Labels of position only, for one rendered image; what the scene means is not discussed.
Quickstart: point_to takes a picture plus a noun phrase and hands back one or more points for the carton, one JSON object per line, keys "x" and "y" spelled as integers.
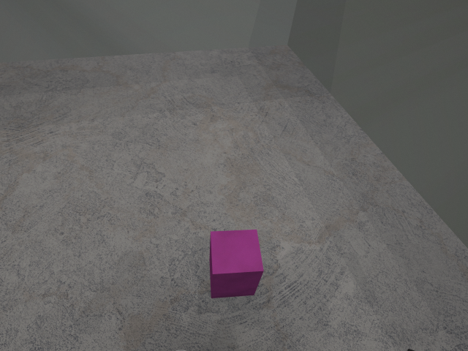
{"x": 236, "y": 265}

